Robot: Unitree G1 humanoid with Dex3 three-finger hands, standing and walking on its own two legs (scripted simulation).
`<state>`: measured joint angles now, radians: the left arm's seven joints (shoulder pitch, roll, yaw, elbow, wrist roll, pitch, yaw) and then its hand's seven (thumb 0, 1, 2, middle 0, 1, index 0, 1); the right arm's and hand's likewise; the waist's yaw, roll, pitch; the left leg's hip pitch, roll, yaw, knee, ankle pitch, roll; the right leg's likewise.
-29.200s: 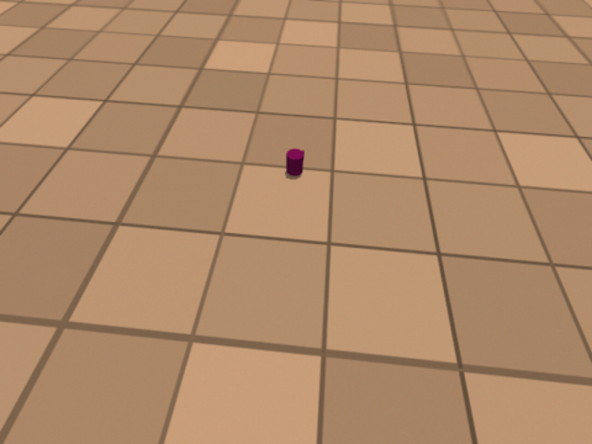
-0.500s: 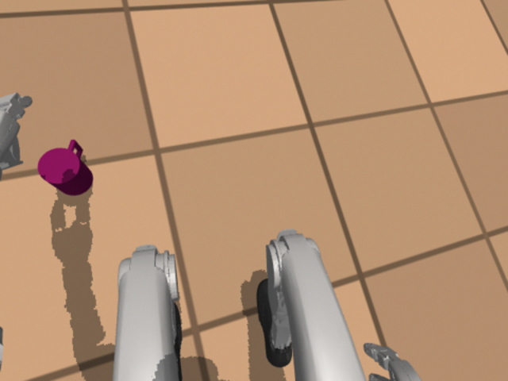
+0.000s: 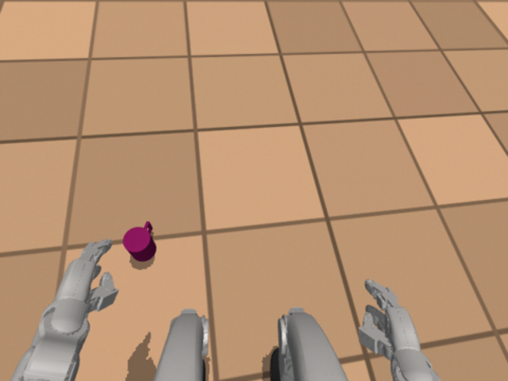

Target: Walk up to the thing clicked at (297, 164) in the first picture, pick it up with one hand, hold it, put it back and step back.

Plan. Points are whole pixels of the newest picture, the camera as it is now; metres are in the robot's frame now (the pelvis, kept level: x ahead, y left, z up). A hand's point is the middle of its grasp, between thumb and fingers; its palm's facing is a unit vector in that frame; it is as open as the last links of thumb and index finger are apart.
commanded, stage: go down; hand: left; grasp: from above
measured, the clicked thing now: (142, 240) +0.52 +0.31 -0.57
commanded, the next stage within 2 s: approach in 0.08 s
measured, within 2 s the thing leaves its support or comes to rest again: neither
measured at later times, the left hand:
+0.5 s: hand (98, 326) +0.20 +0.18 +0.05, palm faces +0.08 -0.98 -0.20, open 7.4 cm
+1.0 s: hand (102, 327) +0.20 +0.18 +0.04, palm faces +0.07 -0.98 -0.20, open 7.4 cm
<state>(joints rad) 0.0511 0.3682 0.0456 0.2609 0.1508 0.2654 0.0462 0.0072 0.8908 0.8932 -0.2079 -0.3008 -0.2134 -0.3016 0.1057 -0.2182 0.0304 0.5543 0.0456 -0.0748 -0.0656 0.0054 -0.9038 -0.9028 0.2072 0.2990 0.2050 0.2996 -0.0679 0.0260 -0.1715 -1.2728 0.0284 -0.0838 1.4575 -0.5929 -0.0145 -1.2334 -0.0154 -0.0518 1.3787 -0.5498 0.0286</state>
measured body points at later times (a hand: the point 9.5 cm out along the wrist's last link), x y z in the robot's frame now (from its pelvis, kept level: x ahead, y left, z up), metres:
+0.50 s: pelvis +0.05 +0.00 +0.09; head +0.07 +0.01 +0.54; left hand +0.20 +0.23 +0.06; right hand +0.22 -0.24 +0.03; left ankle +0.04 +0.12 -0.59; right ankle +0.05 -0.14 -0.59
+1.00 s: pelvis +0.05 -0.01 +0.09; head +0.07 +0.00 +0.54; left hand +0.20 +0.23 +0.06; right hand +0.21 -0.24 +0.03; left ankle +0.04 +0.12 -0.59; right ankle +0.05 -0.14 -0.59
